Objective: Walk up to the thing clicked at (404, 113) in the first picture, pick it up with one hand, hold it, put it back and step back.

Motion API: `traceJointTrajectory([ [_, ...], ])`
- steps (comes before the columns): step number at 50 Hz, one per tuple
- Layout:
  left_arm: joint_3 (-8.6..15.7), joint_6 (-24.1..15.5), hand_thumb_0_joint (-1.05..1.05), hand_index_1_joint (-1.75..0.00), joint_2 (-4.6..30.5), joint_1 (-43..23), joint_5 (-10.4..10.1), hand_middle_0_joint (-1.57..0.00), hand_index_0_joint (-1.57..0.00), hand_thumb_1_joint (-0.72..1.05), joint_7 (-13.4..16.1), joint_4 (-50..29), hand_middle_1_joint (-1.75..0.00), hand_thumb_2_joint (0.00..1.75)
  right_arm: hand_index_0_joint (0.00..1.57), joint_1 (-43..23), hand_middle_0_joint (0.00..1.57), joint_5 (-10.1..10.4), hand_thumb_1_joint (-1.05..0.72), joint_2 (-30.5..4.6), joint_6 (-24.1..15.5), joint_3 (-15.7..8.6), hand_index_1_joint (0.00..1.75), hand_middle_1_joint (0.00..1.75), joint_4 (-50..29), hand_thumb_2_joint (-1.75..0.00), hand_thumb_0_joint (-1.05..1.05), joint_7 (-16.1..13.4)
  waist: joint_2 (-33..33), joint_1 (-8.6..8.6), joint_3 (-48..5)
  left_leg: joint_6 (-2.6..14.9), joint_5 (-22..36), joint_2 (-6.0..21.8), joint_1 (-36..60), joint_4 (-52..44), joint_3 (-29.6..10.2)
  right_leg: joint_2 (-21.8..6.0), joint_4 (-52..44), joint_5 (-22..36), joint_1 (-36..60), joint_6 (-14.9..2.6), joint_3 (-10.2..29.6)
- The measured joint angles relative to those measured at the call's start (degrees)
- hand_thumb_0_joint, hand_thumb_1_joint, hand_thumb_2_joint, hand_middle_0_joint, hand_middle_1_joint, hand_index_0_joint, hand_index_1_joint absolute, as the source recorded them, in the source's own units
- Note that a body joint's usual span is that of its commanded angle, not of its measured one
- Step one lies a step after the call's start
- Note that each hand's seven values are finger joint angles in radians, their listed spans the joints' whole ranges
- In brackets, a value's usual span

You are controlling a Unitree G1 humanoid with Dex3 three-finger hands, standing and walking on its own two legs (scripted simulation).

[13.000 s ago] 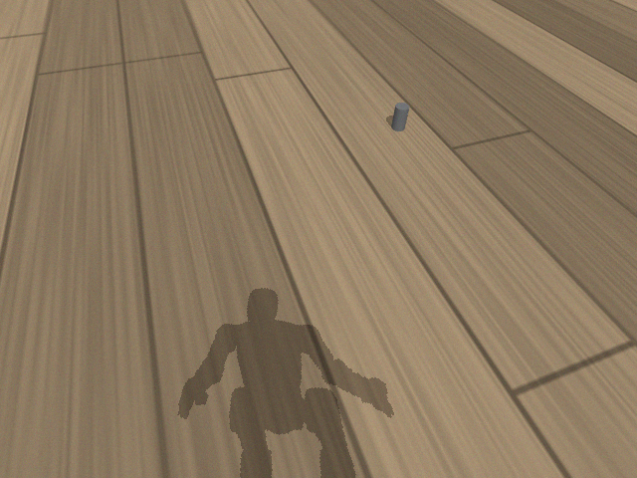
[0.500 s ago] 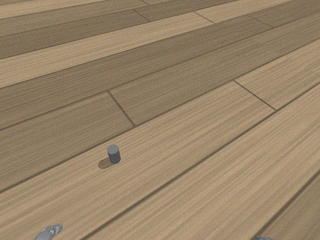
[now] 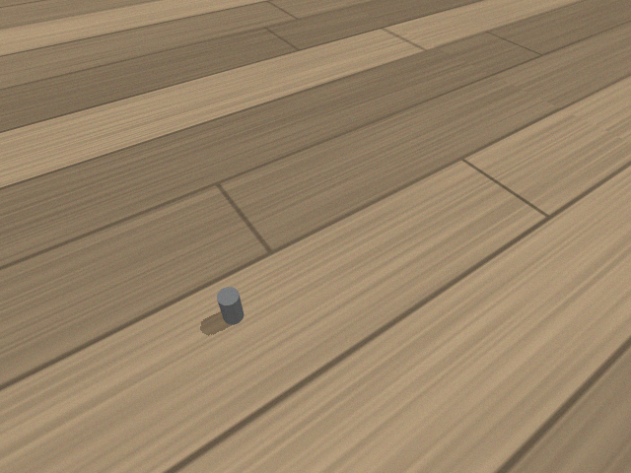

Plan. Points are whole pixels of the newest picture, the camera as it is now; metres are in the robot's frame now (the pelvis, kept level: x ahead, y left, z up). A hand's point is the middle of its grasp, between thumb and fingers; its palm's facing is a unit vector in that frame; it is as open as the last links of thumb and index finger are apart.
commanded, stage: stand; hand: left
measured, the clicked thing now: (230, 306) +0.77 +0.30 -0.72
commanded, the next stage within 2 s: walk up in 0.58 s
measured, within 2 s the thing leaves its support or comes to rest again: neither
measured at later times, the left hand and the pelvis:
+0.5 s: hand out of the picture +0.09 +0.25 -0.16, palm faces -0.05 -0.94 -0.35, open 7.4 cm; pelvis +0.01 -0.01 +0.00, yaw -1 degrees
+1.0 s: hand out of the picture +0.10 +0.34 -0.18, palm faces +0.00 -0.93 -0.36, open 7.4 cm; pelvis +0.09 +0.06 -0.02, yaw +2 degrees
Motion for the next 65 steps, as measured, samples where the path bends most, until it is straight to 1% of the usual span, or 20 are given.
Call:
traceJointTrajectory([
  [13, -0.3, 0.0, 0.0, -0.3, 0.4, 0.3, -0.1, -0.2, -0.2, 0.9, -0.2, -0.8, -0.3, 0.9, 0.21, 2.6, 0.2, -0.1, -0.91, -0.5, 0.1, 0.2, 0.3, 0.3, 1.2, -0.9, 0.0, 0.0, 0.1, -0.75, -0.3, -0.31, 0.0, 0.3, -0.9, 0.1, 0.2, 0.3, 1.0, -0.3, -1.4, -0.34, 0.3],
  [29, -0.7, -0.1, 0.0, -0.3, 0.3, -1.0, -0.3, -0.2, -0.2, 0.9, 0.0, -1.8, -0.3, 0.9, 0.21, 1.6, 0.2, 0.1, -0.91, -0.6, -0.2, 0.8, 0.3, 0.3, 0.5, -0.9, 0.0, -0.2, 0.0, -0.97, -0.8, -0.65, -0.7, 0.8, -0.3, 0.1, 0.4, 0.8, 0.7, -0.8, -0.8, -0.63, 0.4],
  [30, -0.1, -0.1, 0.0, -0.3, 0.3, -0.8, -0.1, -0.2, -0.2, 0.9, -0.4, -2.2, -0.3, 0.9, 0.21, 1.9, 0.2, -0.1, -0.91, -0.6, -0.2, 0.4, 0.3, 0.3, 0.0, -0.9, 0.0, 0.1, 0.1, -1.01, -0.8, -0.14, -2.4, 0.8, -0.7, 1.2, 0.3, 0.8, 1.4, -2.1, -1.0, -0.9, 0.3],
  [33, 1.8, -0.8, 0.0, -0.3, 0.1, 1.4, 0.9, -0.2, -0.21, 0.9, -1.4, -4.0, -0.3, 0.9, 0.21, 4.5, 0.2, -0.9, -0.91, -1.3, -0.1, -0.9, 0.3, 0.3, -1.9, -0.9, 0.0, 1.3, 0.6, -0.75, -2.4, 1.84, -14.7, 0.8, -3.3, 8.4, -0.5, 1.3, 4.6, -10.1, -1.7, -2.43, 0.0],
  [34, 2.4, -1.1, 0.0, -0.3, 0.2, 2.3, 1.1, -0.2, -0.21, 0.9, -1.5, -4.7, -0.3, 0.9, 0.21, 5.4, 0.2, -1.2, -0.91, -1.6, 0.2, -1.3, 0.3, 0.3, -2.4, -0.9, 0.0, 1.5, 0.7, -0.61, -2.9, 1.98, -16.7, 0.7, -5.1, 12.5, -0.4, 1.2, 4.2, -10.1, -1.5, -2.86, -0.3],
  [36, 3.3, -1.9, 0.0, -0.3, 0.7, 3.8, 1.4, -0.2, -0.21, 0.9, -1.6, -6.2, -0.3, 0.9, 0.21, 6.4, 0.2, -1.5, -0.91, -2.3, 0.4, -2.1, 0.3, 0.3, -3.0, -0.9, 0.0, 1.6, 0.1, 0.34, -2.4, 1.9, -16.5, 0.1, -8.8, 20.3, 0.3, 0.4, 2.3, -5.0, -0.4, -3.4, -0.3],
  [37, 3.7, -2.2, 0.0, -0.3, 1.0, 4.5, 1.5, -0.2, -0.21, 0.9, -1.5, -6.7, -0.3, 0.9, 0.21, 6.6, 0.2, -1.5, -0.91, -2.7, 0.4, -2.4, 0.3, 0.3, -3.4, -0.9, 0.0, 1.7, 0.1, 0.81, -1.7, 1.87, -16.3, 0.3, -10.3, 22.6, 0.3, 0.1, 1.7, -3.0, 0.4, -3.03, -0.3],
  [39, 4.2, -2.1, 0.0, -0.3, 1.2, 5.9, 1.5, -0.2, -0.21, 0.9, -1.4, -7.1, -0.3, 0.9, 0.21, 6.8, 0.2, -1.5, -0.91, -3.9, 0.2, -3.2, 0.3, 0.3, -4.2, -0.9, 0.01, 2.0, 1.1, 1.18, -0.4, 1.63, -16.3, 1.6, -12.8, 24.3, -0.2, 0.1, 0.8, -3.6, 2.1, -1.72, -0.9],
  [41, 4.4, -1.5, 0.0, -0.3, 2.0, 7.4, 1.7, -0.2, -0.21, 0.9, -1.7, -7.3, -0.3, 0.9, 0.21, 7.3, 0.2, -1.4, -0.91, -4.7, 0.1, -4.0, 0.3, 0.3, -5.3, -0.9, 0.01, 2.6, 1.6, 1.39, 0.2, 1.56, -15.0, 2.9, -14.1, 22.4, 0.0, -0.2, 1.0, -5.1, 3.3, -0.88, -1.3],
  [42, 4.5, -1.1, 0.0, -0.3, 2.6, 8.2, 1.8, -0.2, -0.21, 0.9, -1.8, -7.3, -0.3, 0.9, 0.21, 7.5, 0.2, -1.3, -0.91, -4.8, -0.2, -4.3, 0.3, 0.3, -5.9, -0.9, 0.01, 2.8, 1.4, 1.39, 0.4, 1.55, -13.1, 3.5, -14.0, 20.0, 0.4, -0.5, 1.9, -6.1, 3.5, -0.5, -1.3],
  [44, 4.7, -0.2, 0.0, -0.3, 3.9, 9.4, 1.7, -0.2, -0.21, 0.9, -2.1, -7.3, -0.3, 0.9, 0.21, 8.5, 0.2, -1.3, -0.91, -4.9, -1.3, -4.9, 0.3, 0.3, -7.3, -0.9, 0.01, 2.9, 0.7, 0.84, 0.5, 0.97, -6.5, 3.9, -12.3, 13.9, 1.0, -1.5, 7.0, -10.0, 2.6, -0.24, -1.5],
  [45, 4.8, 0.3, 0.0, -0.3, 4.6, 9.7, 1.6, -0.2, -0.21, 0.9, -2.0, -7.5, -0.3, 0.9, 0.21, 8.9, 0.2, -1.5, -0.91, -4.7, -2.0, -5.3, 0.3, 0.3, -7.9, -0.9, 0.0, 2.7, -0.4, 0.57, 0.9, 0.44, -1.9, 3.0, -11.9, 13.6, 1.6, -2.7, 12.1, -13.1, 1.0, -1.49, -1.1],
  [46, 4.9, 0.7, 0.0, -0.3, 5.1, 9.9, 1.5, -0.2, -0.21, 0.9, -1.8, -7.6, -0.3, 0.9, 0.21, 9.1, 0.2, -1.9, -0.91, -4.4, -2.6, -5.6, 0.3, 0.3, -8.3, -0.9, 0.0, 2.3, -1.7, 0.4, 1.2, 0.36, -2.3, 2.0, -12.2, 15.5, 2.5, -3.0, 19.3, -16.8, -1.7, -2.53, 1.2],
  [48, 4.8, 1.4, 0.0, -0.3, 5.3, 10.1, 1.1, -0.2, -0.2, 0.9, -1.6, -7.8, -0.29, 0.9, 0.21, 9.8, 0.2, -1.9, -0.91, -3.4, -2.8, -5.3, 0.3, 0.3, -9.0, -0.9, 0.0, 1.9, -2.7, -0.49, 1.2, 0.95, -5.2, 1.2, -11.8, 17.4, 3.2, -0.5, 32.4, -19.9, -7.5, -3.71, 4.8],
  [50, 4.3, 1.4, 0.0, -0.3, 5.4, 10.1, 0.6, -0.2, -0.2, 0.91, -1.8, -8.2, -0.29, 0.9, 0.21, 10.8, 0.2, -1.5, -0.91, -2.5, -2.5, -4.7, 0.3, 0.3, -9.3, -0.9, 0.0, 1.8, -3.1, -1.23, 1.0, 1.72, -6.0, 0.9, -9.5, 15.6, 3.3, 1.3, 39.4, -18.3, -12.1, -4.09, 5.2],
  [53, 4.1, 0.6, 0.0, -0.3, 5.5, 10.0, 0.1, -0.2, -0.2, 0.91, -2.3, -9.1, -0.29, 0.9, 0.21, 12.6, 0.2, -1.1, -0.91, -1.4, -2.9, -3.6, 0.3, 0.3, -10.1, -0.9, 0.0, 1.6, -3.9, -1.41, 0.7, 1.72, -5.5, 0.5, -5.4, 11.3, 4.1, 1.1, 40.6, -13.2, -17.1, -3.38, 4.9],
  [57, 4.0, 0.6, 0.0, -0.3, 5.1, 9.7, 0.4, -0.2, -0.2, 0.91, -3.1, -10.4, -0.29, 0.9, 0.21, 14.5, 0.2, -0.7, -0.9, -1.2, -3.6, -3.0, 0.3, 0.3, -11.5, -0.9, 0.0, 1.3, -3.8, -1.69, 0.8, 1.71, -6.1, 0.1, -0.9, 7.6, 4.9, -0.9, 33.9, -8.9, -20.6, -1.48, 4.3],
  [59, 4.0, 0.7, 0.0, -0.3, 4.8, 9.3, 0.7, -0.2, -0.2, 0.91, -3.6, -11.0, -0.29, 0.9, 0.21, 15.1, 0.2, -0.6, -0.9, -1.5, -3.9, -2.9, 0.3, 0.3, -12.3, -0.9, 0.0, 1.3, -3.3, -1.8, 1.0, 1.6, -6.9, 0.1, 0.9, 6.8, 5.2, -2.2, 29.8, -7.3, -21.2, -1.08, 3.6],
  [62, 4.1, 0.8, 0.0, -0.3, 4.4, 8.4, 1.0, -0.2, -0.2, 0.91, -4.4, -12.0, -0.29, 0.9, 0.21, 15.8, 0.2, -0.5, -0.9, -2.3, -4.0, -2.8, 0.3, 0.3, -13.4, -0.9, 0.0, 1.4, -2.4, -2.01, 1.2, 0.97, -9.1, 0.3, 2.8, 6.7, 5.6, -3.4, 23.5, -4.8, -20.8, -1.3, 2.6],
  [65, 4.3, 0.4, 0.0, -0.3, 4.0, 7.4, 1.0, -0.2, -0.2, 0.91, -4.6, -12.9, -0.29, 0.9, 0.21, 16.5, 0.2, -0.4, -0.9, -3.2, -3.8, -2.8, 0.3, 0.3, -14.3, -0.9, 0.0, 1.2, -1.4, -2.21, 1.0, -0.39, -12.5, 1.0, 3.6, 8.9, 5.8, -3.4, 18.9, -3.4, -18.7, -2.1, 1.5],
])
